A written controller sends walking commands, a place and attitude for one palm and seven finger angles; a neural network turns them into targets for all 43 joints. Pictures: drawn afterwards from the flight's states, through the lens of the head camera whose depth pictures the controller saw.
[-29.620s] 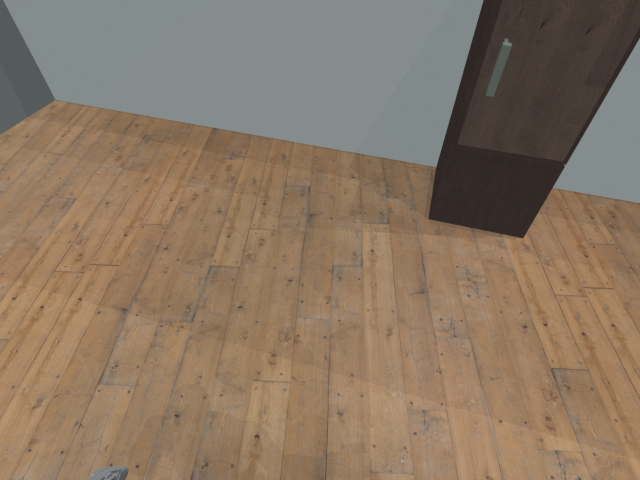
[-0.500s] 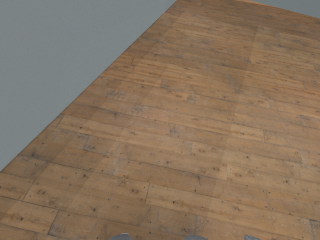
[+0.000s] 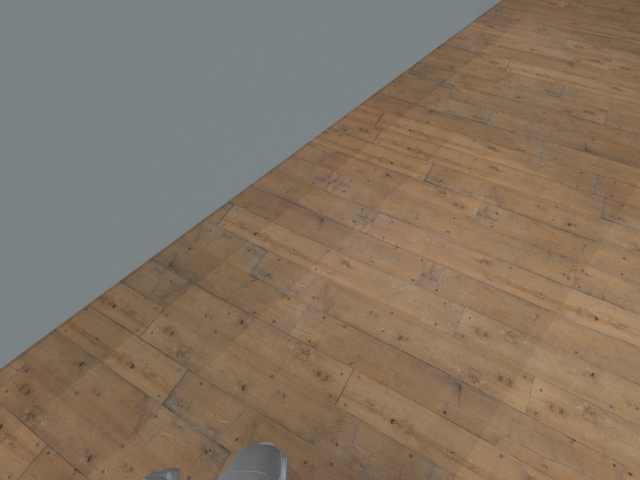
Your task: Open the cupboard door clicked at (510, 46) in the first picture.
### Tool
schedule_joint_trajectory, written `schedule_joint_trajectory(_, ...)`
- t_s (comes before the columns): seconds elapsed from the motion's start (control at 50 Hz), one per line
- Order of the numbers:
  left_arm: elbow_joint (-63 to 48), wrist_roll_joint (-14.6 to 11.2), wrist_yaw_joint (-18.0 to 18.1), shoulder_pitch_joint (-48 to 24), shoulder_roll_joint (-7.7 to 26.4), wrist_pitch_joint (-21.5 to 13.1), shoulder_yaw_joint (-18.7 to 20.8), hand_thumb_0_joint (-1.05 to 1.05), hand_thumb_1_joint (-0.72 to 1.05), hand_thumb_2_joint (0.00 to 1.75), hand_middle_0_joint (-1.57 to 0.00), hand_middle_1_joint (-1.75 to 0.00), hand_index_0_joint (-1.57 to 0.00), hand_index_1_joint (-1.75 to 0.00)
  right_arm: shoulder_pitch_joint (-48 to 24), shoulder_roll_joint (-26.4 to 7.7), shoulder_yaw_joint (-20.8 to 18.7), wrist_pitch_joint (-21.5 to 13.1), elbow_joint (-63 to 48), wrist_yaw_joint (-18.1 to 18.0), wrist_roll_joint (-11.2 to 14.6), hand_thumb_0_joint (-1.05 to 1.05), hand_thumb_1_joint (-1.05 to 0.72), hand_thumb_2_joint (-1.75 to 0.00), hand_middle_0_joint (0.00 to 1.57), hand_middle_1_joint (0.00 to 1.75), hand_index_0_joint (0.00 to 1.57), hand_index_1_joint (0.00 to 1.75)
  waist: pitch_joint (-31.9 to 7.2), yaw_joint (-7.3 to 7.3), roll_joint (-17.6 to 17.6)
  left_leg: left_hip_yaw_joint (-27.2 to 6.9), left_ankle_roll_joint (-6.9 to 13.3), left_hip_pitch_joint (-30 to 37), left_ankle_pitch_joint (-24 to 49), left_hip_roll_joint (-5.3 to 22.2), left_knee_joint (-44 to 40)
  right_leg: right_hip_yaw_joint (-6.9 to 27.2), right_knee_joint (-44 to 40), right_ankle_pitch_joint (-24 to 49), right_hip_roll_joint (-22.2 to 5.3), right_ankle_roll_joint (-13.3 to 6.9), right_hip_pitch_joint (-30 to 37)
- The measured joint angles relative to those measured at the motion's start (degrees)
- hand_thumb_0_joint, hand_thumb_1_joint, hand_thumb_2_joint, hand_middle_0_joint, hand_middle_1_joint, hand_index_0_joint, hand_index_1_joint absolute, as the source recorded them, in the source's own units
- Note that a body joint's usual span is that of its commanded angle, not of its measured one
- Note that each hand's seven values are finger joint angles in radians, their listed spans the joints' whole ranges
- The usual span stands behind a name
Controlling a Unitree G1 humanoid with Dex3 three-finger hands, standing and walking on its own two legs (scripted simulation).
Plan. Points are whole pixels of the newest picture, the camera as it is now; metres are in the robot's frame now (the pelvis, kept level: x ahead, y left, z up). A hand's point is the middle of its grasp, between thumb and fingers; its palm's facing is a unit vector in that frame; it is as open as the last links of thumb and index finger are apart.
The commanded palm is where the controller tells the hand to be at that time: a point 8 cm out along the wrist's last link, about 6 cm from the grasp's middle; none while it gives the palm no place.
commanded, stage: turn to face it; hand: left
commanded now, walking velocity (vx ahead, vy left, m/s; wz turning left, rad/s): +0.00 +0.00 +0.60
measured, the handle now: out of the picture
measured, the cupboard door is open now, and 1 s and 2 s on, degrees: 51 51 51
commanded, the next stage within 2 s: none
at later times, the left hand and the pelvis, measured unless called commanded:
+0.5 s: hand out of the picture +0.04 +0.22 -0.16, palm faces +0.31 -0.90 -0.31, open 7.4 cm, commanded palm none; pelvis +0.01 -0.02 -0.01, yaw +18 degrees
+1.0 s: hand out of the picture -0.06 +0.18 -0.19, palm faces +0.60 -0.76 -0.24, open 7.4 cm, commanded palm none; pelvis +0.02 -0.03 -0.01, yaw +37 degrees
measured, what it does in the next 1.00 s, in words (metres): steps on the spot, turning left: left foot, then right foot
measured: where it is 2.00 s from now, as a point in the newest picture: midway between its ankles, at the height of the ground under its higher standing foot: outside the picture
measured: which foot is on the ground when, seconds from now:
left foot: up 0.00-0.16, down 0.18-0.52, up 0.54-0.86, down 0.88-1.00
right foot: down 0.00-0.18, up 0.20-0.50, down 0.52-0.88, up 0.90-1.00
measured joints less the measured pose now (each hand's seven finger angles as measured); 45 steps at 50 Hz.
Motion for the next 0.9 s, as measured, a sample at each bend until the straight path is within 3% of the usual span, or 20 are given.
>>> schedule_joint_trajectory(0.12, 1.0, 0.3, -0.4, 2.0, 0.3, -0.2, 0.2, 0.00, 0.91, 0.89, -0.20, -0.30, -0.20, -0.30, -2.6, 0.8, 0.9, -0.3, -0.3, 0.2, 0.3, 0.01, -0.90, -0.90, 0.20, 0.30, 0.20, 0.30, 0.7, 1.76, -2.1, 2.9, 0.8, 7.1, -0.1, 0.4, -15.8, -4.4, 2.2, -2.2, -2.1, 0.5, 0.7)
schedule_joint_trajectory(0.18, 1.6, 0.0, -0.7, 3.3, 1.4, 0.2, 0.9, 0.00, 0.91, 0.89, -0.20, -0.30, -0.20, -0.30, -3.4, 0.7, 1.3, -1.2, -1.7, 0.3, 0.1, 0.01, -0.90, -0.90, 0.20, 0.30, 0.20, 0.30, 0.2, 2.11, -2.7, 4.0, 2.5, 11.8, 7.8, 0.2, -25.9, -6.5, 7.5, -5.2, -3.3, 1.4, -1.0)
schedule_joint_trajectory(0.2, 1.9, -0.2, -0.8, 3.4, 1.9, 0.7, 1.1, 0.00, 0.91, 0.89, -0.20, -0.30, -0.20, -0.30, -3.5, 0.6, 1.1, -1.9, -2.3, 0.2, -0.1, 0.01, -0.90, -0.90, 0.20, 0.30, 0.20, 0.30, -0.2, 1.81, -2.7, 3.5, 5.2, 11.5, 9.0, -0.1, -26.5, -6.0, 12.0, -7.4, -3.5, 2.6, -2.9)
schedule_joint_trajectory(0.22, 2.2, -0.2, -0.8, 2.9, 2.6, 1.5, 1.4, 0.00, 0.91, 0.89, -0.20, -0.30, -0.20, -0.30, -3.7, 0.8, 1.1, -2.3, -2.6, 0.1, -0.2, 0.01, -0.90, -0.90, 0.20, 0.30, 0.20, 0.30, 0.1, 1.89, -3.3, 3.0, 6.2, 10.5, 8.3, -0.6, -24.7, -3.6, 17.6, -10.9, -3.4, 3.6, -5.2)
schedule_joint_trajectory(0.28, 3.1, -0.1, -0.4, 0.7, 4.0, 3.3, 2.1, 0.01, 0.91, 0.89, -0.20, -0.30, -0.20, -0.30, -3.0, 1.2, 1.5, -2.9, -3.1, -0.8, -0.4, 0.01, -0.90, -0.90, 0.20, 0.30, 0.20, 0.30, -0.1, 2.17, -3.5, 1.0, 6.0, 9.5, 7.4, -1.1, -24.1, 2.7, 30.7, -12.9, -1.2, 5.1, -11.6)
schedule_joint_trajectory(0.32, 2.8, -0.1, -0.7, -0.4, 4.3, 3.4, 2.4, 0.01, 0.91, 0.89, -0.20, -0.30, -0.20, -0.30, -2.2, 1.1, 1.6, -2.9, -2.9, -1.2, -0.5, 0.01, -0.90, -0.90, 0.20, 0.30, 0.20, 0.30, -0.4, 2.32, -2.8, -0.4, 5.2, 10.0, 8.8, -1.2, -26.2, 5.0, 33.4, -10.1, -0.4, 5.5, -14.1)
schedule_joint_trajectory(0.42, 0.6, -0.2, -1.0, -2.3, 4.3, 2.7, 2.5, 0.01, 0.91, 0.89, -0.20, -0.30, -0.19, -0.30, -0.4, 0.8, 1.6, -2.6, -2.0, -1.2, -0.7, 0.01, -0.90, -0.90, 0.20, 0.30, 0.20, 0.30, -0.8, 1.82, -0.6, -4.0, 4.4, 10.5, 11.4, -1.0, -29.7, 7.3, 24.8, -8.0, 0.9, 5.6, -13.4)
schedule_joint_trajectory(0.52, -1.7, -0.3, -1.1, -2.8, 4.2, 1.0, 1.9, 0.00, 0.91, 0.89, -0.20, -0.30, -0.19, -0.30, 1.5, 0.6, 0.8, -1.5, -1.6, -1.0, -0.4, 0.01, -0.90, -0.90, 0.21, 0.30, 0.21, 0.30, -1.9, 0.83, 0.9, -7.9, 2.4, 7.7, 10.1, -1.6, -26.0, 6.7, 5.0, -2.3, 2.5, 4.3, -5.4)
schedule_joint_trajectory(0.58, -1.9, 0.2, -0.5, -2.9, 2.4, 0.2, 1.2, 0.00, 0.91, 0.89, -0.20, -0.30, -0.20, -0.30, 1.1, -0.6, -0.1, -0.5, -0.7, -0.9, -0.2, 0.01, -0.90, -0.90, 0.21, 0.30, 0.20, 0.30, -0.8, 0.50, 2.4, -7.0, 2.3, 2.2, -1.3, -2.2, -9.6, 4.5, 6.2, -2.0, 2.2, 1.4, -5.0)
schedule_joint_trajectory(0.62, -1.9, 0.1, -0.2, -2.2, 1.4, 0.3, 0.8, 0.00, 0.91, 0.89, -0.20, -0.30, -0.20, -0.30, 0.9, -0.9, -0.4, -0.1, -0.2, -0.6, -0.3, 0.01, -0.90, -0.90, 0.20, 0.30, 0.20, 0.30, -0.4, 0.17, 2.1, -4.4, 1.8, -0.6, -1.8, -2.0, 0.8, 3.2, 4.8, -1.6, 1.3, 0.9, -3.4)
schedule_joint_trajectory(0.66, -1.5, 0.1, -0.1, -1.5, 0.8, 0.4, 0.4, 0.00, 0.91, 0.89, -0.20, -0.30, -0.20, -0.30, 0.7, -0.7, -0.3, 0.1, 0.0, -0.3, -0.2, 0.01, -0.90, -0.90, 0.20, 0.30, 0.20, 0.30, -0.2, -0.16, 1.2, -2.1, 1.0, -1.0, -1.1, -1.1, 3.7, 1.9, 2.9, -0.9, 0.3, 0.8, -1.7)
schedule_joint_trajectory(0.74, -0.7, 0.2, -0.3, -0.3, 0.1, 0.1, -0.1, 0.00, 0.91, 0.89, -0.20, -0.30, -0.20, -0.30, 0.1, 0.1, 0.2, 0.0, 0.1, 0.2, 0.1, 0.01, -0.90, -0.90, 0.20, 0.30, 0.20, 0.30, 0.2, -0.05, -1.0, 1.1, 0.4, 2.4, -0.7, 0.1, -4.7, -0.9, 0.8, -0.6, -1.4, 1.0, 0.5)
schedule_joint_trajectory(0.84, 0.2, 0.3, -0.6, 1.0, 0.7, 0.1, 0.3, 0.00, 0.91, 0.89, -0.20, -0.30, -0.20, -0.30, -1.8, 0.9, 0.9, -0.5, -0.6, 0.3, 0.3, 0.01, -0.90, -0.90, 0.20, 0.30, 0.20, 0.30, 0.8, 1.21, -2.8, 3.3, 1.3, 8.3, 1.4, 0.0, -18.5, -4.5, 3.8, -2.9, -3.0, 1.9, 0.4)
schedule_joint_trajectory(0.88, 0.4, -0.1, -0.8, 2.1, 1.3, 0.5, 0.8, 0.00, 0.90, 0.89, -0.20, -0.30, -0.20, -0.30, -1.9, 0.7, 1.2, -1.4, -1.7, 0.4, 0.1, 0.01, -0.90, -0.90, 0.20, 0.30, 0.20, 0.30, 0.0, 1.30, -2.8, 3.2, 3.1, 11.3, 8.9, 0.1, -25.9, -5.9, 8.4, -5.2, -3.6, 2.7, -1.5)
schedule_joint_trajectory(0.9, 0.9, -0.3, -0.9, 1.9, 1.9, 1.1, 1.1, 0.00, 0.91, 0.89, -0.20, -0.30, -0.20, -0.30, -2.2, 0.8, 1.1, -2.0, -2.1, 0.3, -0.1, 0.01, -0.90, -0.90, 0.20, 0.30, 0.20, 0.30, 0.0, 1.20, -3.3, 2.7, 4.5, 10.4, 9.8, -0.4, -25.0, -4.7, 13.4, -8.9, -4.0, 3.7, -3.6)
